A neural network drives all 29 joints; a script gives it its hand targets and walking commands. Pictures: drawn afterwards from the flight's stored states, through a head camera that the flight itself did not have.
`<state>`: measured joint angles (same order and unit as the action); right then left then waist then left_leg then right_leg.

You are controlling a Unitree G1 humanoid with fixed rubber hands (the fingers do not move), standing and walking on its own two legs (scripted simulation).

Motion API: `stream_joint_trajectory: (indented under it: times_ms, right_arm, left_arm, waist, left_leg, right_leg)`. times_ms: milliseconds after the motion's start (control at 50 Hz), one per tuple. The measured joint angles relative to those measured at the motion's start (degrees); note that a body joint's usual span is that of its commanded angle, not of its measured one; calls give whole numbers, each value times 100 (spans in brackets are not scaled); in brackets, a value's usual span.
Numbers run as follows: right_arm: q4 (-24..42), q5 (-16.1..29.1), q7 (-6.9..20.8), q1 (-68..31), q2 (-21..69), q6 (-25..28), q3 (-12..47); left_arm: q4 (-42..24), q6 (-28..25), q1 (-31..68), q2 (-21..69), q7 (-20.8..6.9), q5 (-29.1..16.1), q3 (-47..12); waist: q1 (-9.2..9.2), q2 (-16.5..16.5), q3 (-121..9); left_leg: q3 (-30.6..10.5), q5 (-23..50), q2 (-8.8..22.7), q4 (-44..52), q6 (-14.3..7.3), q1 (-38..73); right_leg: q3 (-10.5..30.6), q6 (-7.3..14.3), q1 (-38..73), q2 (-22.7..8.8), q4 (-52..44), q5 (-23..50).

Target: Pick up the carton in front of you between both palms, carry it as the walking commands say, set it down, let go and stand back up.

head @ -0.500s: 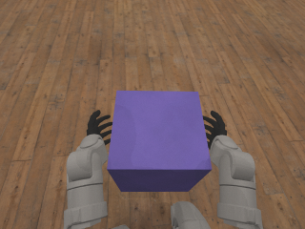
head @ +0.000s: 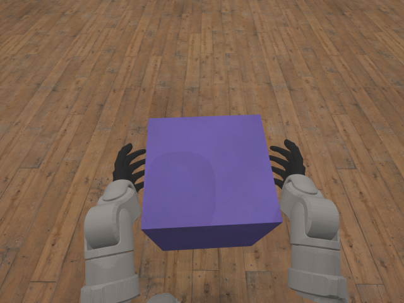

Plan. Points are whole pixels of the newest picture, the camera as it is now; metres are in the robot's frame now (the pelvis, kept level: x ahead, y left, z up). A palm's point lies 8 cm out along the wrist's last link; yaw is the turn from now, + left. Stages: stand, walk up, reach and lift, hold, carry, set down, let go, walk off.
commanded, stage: carry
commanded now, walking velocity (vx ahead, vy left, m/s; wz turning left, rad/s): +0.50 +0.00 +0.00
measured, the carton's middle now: (206, 190) +0.33 +0.02 +0.02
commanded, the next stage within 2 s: none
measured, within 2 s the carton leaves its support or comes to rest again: neither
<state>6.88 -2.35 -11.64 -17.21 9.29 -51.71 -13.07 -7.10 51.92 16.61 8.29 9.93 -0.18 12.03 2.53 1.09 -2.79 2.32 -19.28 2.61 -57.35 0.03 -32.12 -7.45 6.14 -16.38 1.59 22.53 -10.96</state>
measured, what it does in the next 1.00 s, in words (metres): walks ahead: left foot, then right foot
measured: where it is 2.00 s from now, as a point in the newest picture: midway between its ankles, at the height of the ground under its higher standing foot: (205, 130)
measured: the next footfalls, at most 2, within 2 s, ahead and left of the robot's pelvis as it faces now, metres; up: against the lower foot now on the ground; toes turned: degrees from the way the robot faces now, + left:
left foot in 0.28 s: +0.36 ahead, +0.15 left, +0.00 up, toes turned +9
right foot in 0.80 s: +0.72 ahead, -0.07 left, +0.00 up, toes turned -13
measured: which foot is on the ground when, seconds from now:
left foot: up 0.00-0.26, down 0.28-0.82, up 0.84-1.00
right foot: down 0.00-0.30, up 0.32-0.78, down 0.80-1.00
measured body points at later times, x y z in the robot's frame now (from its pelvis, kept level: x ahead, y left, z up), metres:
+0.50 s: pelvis +0.33 +0.08 +0.01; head +0.31 +0.09 +0.46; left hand +0.57 +0.21 +0.06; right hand +0.54 -0.09 +0.07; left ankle +0.32 +0.15 -0.74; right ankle +0.33 -0.08 -0.67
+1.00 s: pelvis +0.65 +0.01 +0.00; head +0.65 -0.01 +0.45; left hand +0.89 +0.16 +0.07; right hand +0.89 -0.14 +0.07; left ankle +0.61 +0.15 -0.66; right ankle +0.68 -0.06 -0.74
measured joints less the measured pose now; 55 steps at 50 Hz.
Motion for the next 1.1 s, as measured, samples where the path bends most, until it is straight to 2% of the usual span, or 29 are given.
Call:
stream_joint_trajectory:
  times_ms: [60,120,180,240,260,280,300,320,360,380,420,520,620,720,780,800,820,840,880,920,980,1100]
  right_arm:
    - [338,59,57,235,-62,-171,187]
    - [719,92,116,582,-132,-408,414]
    - [1120,169,185,998,-185,-700,626]
    - [1477,214,256,1385,-204,-952,783]
    - [1566,220,278,1479,-204,-1017,832]
    - [1600,219,295,1558,-200,-1048,898]
    - [1549,203,298,1618,-196,-1039,974]
    - [1501,189,302,1683,-194,-1052,1035]
    - [1536,172,316,1909,-178,-1096,1098]
    - [1602,160,330,2050,-164,-1106,1107]
    - [1741,144,360,2288,-140,-1096,1096]
    - [1904,132,419,2493,-131,-1014,1101]
    - [2024,147,424,2477,-141,-1055,1147]
    - [2303,195,390,2442,-149,-1183,1186]
    - [2450,200,345,2385,-150,-1275,1172]
    - [2452,200,327,2333,-156,-1300,1136]
    - [2376,196,306,2254,-145,-1313,1062]
    - [2304,192,293,2187,-150,-1330,1004]
    - [2214,186,281,2098,-165,-1375,964]
    - [2186,172,289,2093,-168,-1377,1006]
    - [2222,130,317,2171,-155,-1312,1098]
    - [2435,90,345,2318,-152,-1285,1180]
  left_arm:
    - [-368,158,-243,32,-19,44,-118]
    - [-705,384,-554,-35,-35,65,-349]
    - [-1009,626,-910,-80,-92,76,-542]
    - [-1327,852,-1280,-100,-104,66,-702]
    - [-1445,914,-1405,-102,-104,71,-738]
    - [-1548,964,-1520,-104,-106,75,-740]
    - [-1590,1001,-1620,-104,-109,73,-708]
    - [-1622,1041,-1730,-97,-110,76,-688]
    - [-1700,1121,-1955,-76,-112,99,-733]
    - [-1739,1147,-2054,-65,-115,114,-781]
    - [-1793,1151,-2203,-43,-127,152,-888]
    - [-1875,1059,-2342,-42,-204,236,-1021]
    - [-2079,1116,-2387,-42,-205,262,-1030]
    - [-2400,1244,-2392,-42,-138,181,-1017]
    - [-2461,1292,-2301,-47,-114,105,-997]
    - [-2398,1281,-2233,-47,-108,83,-996]
    - [-2246,1253,-2125,-55,-100,74,-993]
    - [-2091,1244,-2011,-68,-93,61,-991]
    - [-1930,1236,-1910,-77,-87,42,-970]
    - [-1947,1212,-1973,-66,-88,29,-935]
    - [-2072,1156,-2124,-48,-124,23,-911]
    - [-2294,1146,-2264,-39,-150,30,-956]
  waist:
    - [-68,1,-128]
    - [-165,-40,-257]
    - [-239,-75,-374]
    - [-231,-61,-441]
    - [-221,-45,-445]
    - [-225,21,-451]
    - [-247,131,-450]
    - [-272,155,-435]
    - [-294,99,-373]
    - [-306,64,-345]
    - [-341,15,-318]
    - [-422,-59,-428]
    - [-397,-48,-565]
    - [-354,-49,-580]
    - [-348,-156,-523]
    - [-304,-248,-494]
    - [-261,-359,-453]
    - [-208,-377,-400]
    - [-158,-329,-264]
    - [-131,-285,-183]
    - [-94,-230,-178]
    - [-131,-160,-394]
  left_leg:
    - [110,498,160,1114,153,-156]
    - [260,1026,209,1984,216,-145]
    - [462,1426,160,2607,183,-6]
    - [765,1620,45,3151,73,323]
    - [894,1575,-14,3326,25,517]
    - [994,1622,-71,3342,-133,653]
    - [1084,1508,-119,3083,-309,635]
    - [1130,1306,-115,2891,-414,650]
    - [1153,1038,-81,2919,-473,881]
    - [1148,1009,-70,3054,-420,1052]
    - [1120,970,-84,3374,-398,1411]
    - [1032,862,-132,4138,-359,2283]
    - [966,559,-154,4607,-222,3113]
    - [919,-17,-128,4711,9,3871]
    - [838,-614,16,4276,202,4168]
    - [807,-911,148,3746,237,4092]
    - [736,-959,334,2825,229,3748]
    - [508,-814,361,1679,200,3235]
    - [121,-608,220,-254,70,2165]
    - [68,-234,199,-995,-62,1331]
    - [147,317,309,-683,-112,501]
    - [326,1167,518,1063,109,-214]
  right_leg:
    - [90,-99,539,-78,-507,-53]
    - [153,-230,1068,-148,-855,-219]
    - [188,-376,1563,-207,-1019,-518]
    - [246,-541,1962,-276,-878,-992]
    - [286,-598,2006,-318,-599,-1249]
    - [318,-644,1911,-405,-61,-1560]
    - [352,-664,1569,-546,837,-1577]
    - [478,-666,1103,-554,1909,-1508]
    - [601,-597,179,-467,3629,-1382]
    - [569,-561,-207,-469,4079,-1227]
    - [463,-539,-814,-568,4250,-856]
    - [299,-685,-1722,-835,3135,-2]
    - [99,-775,-2000,-905,1826,748]
    - [-220,-617,-1797,-748,928,1056]
    - [-474,-470,-1341,-529,525,831]
    - [-560,-349,-1198,-435,511,839]
    - [-634,-202,-1218,-386,783,705]
    - [-665,-106,-1215,-394,978,502]
    - [-682,-64,-991,-426,895,285]
    - [-679,-128,-637,-415,509,295]
    - [-629,-158,-98,-380,-77,296]
    - [-505,-289,914,-332,-932,106]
